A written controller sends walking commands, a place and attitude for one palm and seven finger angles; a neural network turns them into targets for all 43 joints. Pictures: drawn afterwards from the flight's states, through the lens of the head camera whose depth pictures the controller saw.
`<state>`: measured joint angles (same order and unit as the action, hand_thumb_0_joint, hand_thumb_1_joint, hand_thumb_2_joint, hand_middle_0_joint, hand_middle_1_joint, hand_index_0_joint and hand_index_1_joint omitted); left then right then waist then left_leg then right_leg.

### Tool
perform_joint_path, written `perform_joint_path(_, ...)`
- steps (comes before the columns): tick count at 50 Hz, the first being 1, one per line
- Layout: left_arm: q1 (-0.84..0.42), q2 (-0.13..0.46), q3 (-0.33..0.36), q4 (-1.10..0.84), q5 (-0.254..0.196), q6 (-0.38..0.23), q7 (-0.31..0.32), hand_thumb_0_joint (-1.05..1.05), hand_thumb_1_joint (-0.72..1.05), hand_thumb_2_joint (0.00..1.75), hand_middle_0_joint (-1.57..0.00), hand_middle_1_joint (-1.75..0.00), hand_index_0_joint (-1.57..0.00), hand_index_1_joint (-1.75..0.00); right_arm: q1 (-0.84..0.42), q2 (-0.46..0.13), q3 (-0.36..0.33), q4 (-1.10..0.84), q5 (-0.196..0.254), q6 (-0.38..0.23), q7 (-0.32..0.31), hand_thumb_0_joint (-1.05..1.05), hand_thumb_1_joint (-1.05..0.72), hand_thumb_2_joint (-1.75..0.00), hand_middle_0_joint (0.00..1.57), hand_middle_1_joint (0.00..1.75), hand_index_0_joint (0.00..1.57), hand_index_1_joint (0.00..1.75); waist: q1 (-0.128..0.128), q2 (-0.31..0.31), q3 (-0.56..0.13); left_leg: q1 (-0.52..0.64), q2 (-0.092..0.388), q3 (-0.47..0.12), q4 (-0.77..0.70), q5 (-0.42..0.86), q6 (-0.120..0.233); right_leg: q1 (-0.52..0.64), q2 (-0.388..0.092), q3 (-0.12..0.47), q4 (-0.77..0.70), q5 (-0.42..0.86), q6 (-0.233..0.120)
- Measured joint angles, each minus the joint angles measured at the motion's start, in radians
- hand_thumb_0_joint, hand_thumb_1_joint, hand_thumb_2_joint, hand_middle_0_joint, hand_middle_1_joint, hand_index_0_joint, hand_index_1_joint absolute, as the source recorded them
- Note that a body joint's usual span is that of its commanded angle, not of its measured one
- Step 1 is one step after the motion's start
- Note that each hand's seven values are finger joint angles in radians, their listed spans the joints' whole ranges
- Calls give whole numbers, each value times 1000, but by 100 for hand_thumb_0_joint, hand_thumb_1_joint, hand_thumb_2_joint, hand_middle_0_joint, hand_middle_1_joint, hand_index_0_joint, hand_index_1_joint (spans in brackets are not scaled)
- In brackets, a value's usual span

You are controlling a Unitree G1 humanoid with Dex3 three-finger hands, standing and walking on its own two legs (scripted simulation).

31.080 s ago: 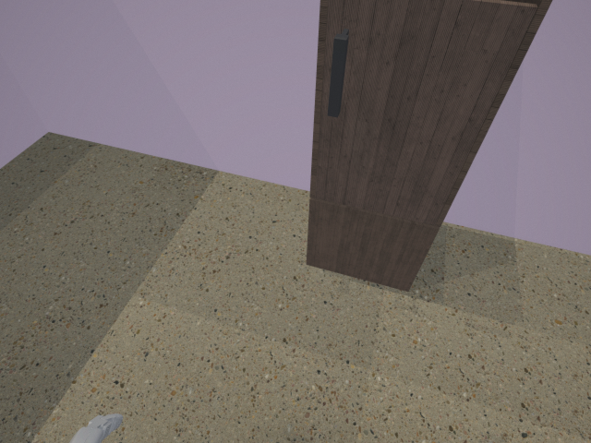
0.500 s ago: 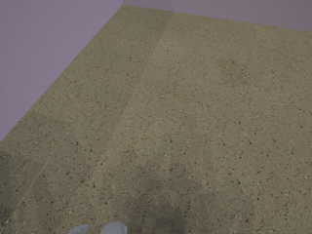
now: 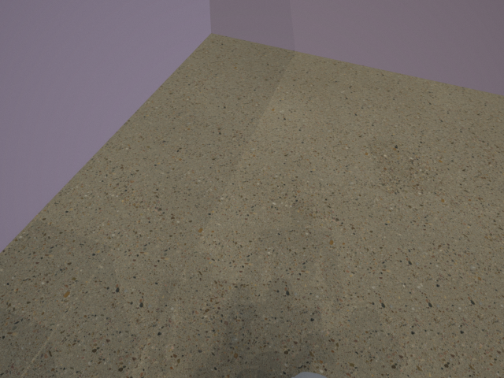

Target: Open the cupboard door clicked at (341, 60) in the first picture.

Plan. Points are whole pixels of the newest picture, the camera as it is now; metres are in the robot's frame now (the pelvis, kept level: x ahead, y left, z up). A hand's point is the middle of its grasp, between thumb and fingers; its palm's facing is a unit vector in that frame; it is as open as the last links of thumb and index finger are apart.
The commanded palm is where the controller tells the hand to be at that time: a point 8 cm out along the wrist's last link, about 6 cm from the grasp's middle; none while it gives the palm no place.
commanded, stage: walk to a spot facing it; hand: left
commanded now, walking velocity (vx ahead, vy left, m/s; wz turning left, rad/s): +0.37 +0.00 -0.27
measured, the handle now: out of the picture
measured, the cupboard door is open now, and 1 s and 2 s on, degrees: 46 46 46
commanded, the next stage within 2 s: turn to face it in 0.28 s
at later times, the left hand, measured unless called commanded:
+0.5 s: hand (220, 269) +0.35 +0.10 -0.16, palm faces -0.06 -0.98 -0.21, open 7.2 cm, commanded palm none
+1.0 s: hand (200, 242) +0.41 +0.15 -0.16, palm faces +0.22 -0.95 -0.23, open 7.4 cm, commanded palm none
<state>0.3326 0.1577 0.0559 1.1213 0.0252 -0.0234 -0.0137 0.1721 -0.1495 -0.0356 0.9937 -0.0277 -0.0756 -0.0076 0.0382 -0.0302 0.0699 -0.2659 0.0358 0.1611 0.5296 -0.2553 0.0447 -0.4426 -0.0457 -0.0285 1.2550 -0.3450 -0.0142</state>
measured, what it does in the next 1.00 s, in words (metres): walks ahead: right foot, then left foot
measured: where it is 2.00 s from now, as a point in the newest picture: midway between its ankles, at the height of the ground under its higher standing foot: (292, 329)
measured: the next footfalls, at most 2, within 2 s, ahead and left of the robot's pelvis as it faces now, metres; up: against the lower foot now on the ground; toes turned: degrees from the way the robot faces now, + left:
right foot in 0.32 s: +0.28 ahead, -0.16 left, +0.00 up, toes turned -12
left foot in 0.72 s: +0.44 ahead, +0.05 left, +0.00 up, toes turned +11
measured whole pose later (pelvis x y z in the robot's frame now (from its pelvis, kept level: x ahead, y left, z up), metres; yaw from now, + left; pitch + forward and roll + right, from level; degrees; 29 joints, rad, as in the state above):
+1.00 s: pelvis +0.35 -0.07 +0.00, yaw +11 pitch +2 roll -2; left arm 0.12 0.22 0.07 0.93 0.02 0.04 0.01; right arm 0.17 -0.21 -0.05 0.94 -0.03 0.02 0.00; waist 0.00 0.02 0.08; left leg -0.40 0.00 0.00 0.52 -0.16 0.04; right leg -0.48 -0.06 0.00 0.99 -0.42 0.08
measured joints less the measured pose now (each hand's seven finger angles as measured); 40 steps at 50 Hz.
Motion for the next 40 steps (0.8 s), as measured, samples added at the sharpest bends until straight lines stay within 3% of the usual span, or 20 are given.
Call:
perform_joint_path(4,-88,8,12,-65,5,8,-8,1,91,90,-19,-29,-20,-29,100,-28,-17,54,5,5,-11,-1,-95,-90,20,30,21,30,-11,10,-5,106,-6,11,-124,10,-3,-130,-53,7,-148,115,17)
perform_joint_path(8,-154,32,21,-97,4,14,-14,1,92,90,-19,-29,-20,-29,189,-42,-16,96,2,19,-3,0,-94,-90,20,30,21,30,-35,21,-13,194,0,32,-192,-16,-22,-149,-74,-17,-374,201,20)
perform_joint_path(12,-212,55,20,-107,3,19,-19,1,92,90,-19,-29,-20,-29,257,-40,-8,121,-6,24,1,0,-93,-90,19,30,20,30,-73,27,-7,267,14,61,-208,-73,-56,-104,-57,-54,-543,210,3)
perform_joint_path(15,-244,68,14,-117,3,4,-21,1,92,90,-19,-29,-20,-29,303,-30,1,141,-6,29,2,0,-92,-90,19,30,20,30,-93,35,1,297,45,75,-145,-155,-92,-15,-16,-88,-660,187,-28)
perform_joint_path(17,-259,68,15,-124,6,-26,-14,1,91,90,-19,-29,-20,-29,312,-19,7,162,7,41,6,1,-92,-90,19,30,20,30,-89,41,12,230,82,54,81,-217,-89,18,7,-94,-650,154,-42)
perform_joint_path(19,-262,56,10,-129,-5,-45,-2,1,91,90,-19,-29,-20,-29,284,-13,9,170,19,58,9,1,-92,-90,19,30,20,30,-91,44,31,91,78,-34,417,-252,-74,45,18,-101,-621,98,-48)
perform_joint_path(21,-245,39,1,-126,-11,-47,11,0,91,90,-19,-29,-20,-29,243,-8,6,160,23,66,6,1,-92,-90,20,30,20,30,-90,43,34,-31,71,-78,595,-222,-72,101,26,-106,-665,92,-38)
perform_joint_path(23,-220,20,-8,-112,-12,-44,19,0,91,90,-19,-29,-20,-29,195,-4,4,136,22,69,2,1,-91,-90,20,30,20,30,-94,39,29,-125,75,-95,608,-185,-76,161,33,-114,-732,99,-43)
perform_joint_path(28,-182,24,0,-88,-15,-44,35,-2,96,90,-20,-30,-21,-29,96,11,3,71,20,68,6,1,-91,-90,19,30,20,30,-90,29,4,-247,81,-92,401,-60,-88,275,34,-159,-836,88,-36)
perform_joint_path(34,-149,27,-1,-81,-8,-17,30,-1,94,90,-20,-30,-21,-29,29,-33,-10,35,14,87,16,2,-95,-90,19,30,20,30,-64,10,2,-207,48,-32,181,12,-79,344,6,-225,-762,-33,1)
perform_joint_path(35,-138,28,0,-82,-9,-11,30,-1,93,90,-20,-30,-21,-29,26,-41,-10,24,11,84,19,2,-94,-90,19,30,20,30,-61,4,1,-179,37,-26,130,65,-72,341,-6,-231,-715,-69,11)
perform_joint_path(36,-126,27,1,-85,-12,-3,29,0,93,90,-20,-30,-21,-29,25,-54,-11,11,5,79,21,1,-94,-90,19,30,20,30,-59,7,-5,-160,30,-31,103,96,-37,317,-18,-237,-637,-104,23)
perform_joint_path(38,-131,37,0,-89,-18,23,29,0,92,90,-20,-30,-21,-29,7,-60,-12,-8,3,71,15,1,-93,-90,19,30,20,30,-61,-9,1,-183,7,-37,161,30,18,210,-26,-162,-375,-216,49)
perform_joint_path(40,-147,47,5,-98,-15,45,31,0,92,90,-20,-29,-20,-29,-4,-61,-11,-25,2,71,7,1,-93,-90,19,30,20,30,-58,-14,8,-182,-7,-47,164,4,31,107,-12,-87,-171,-232,63)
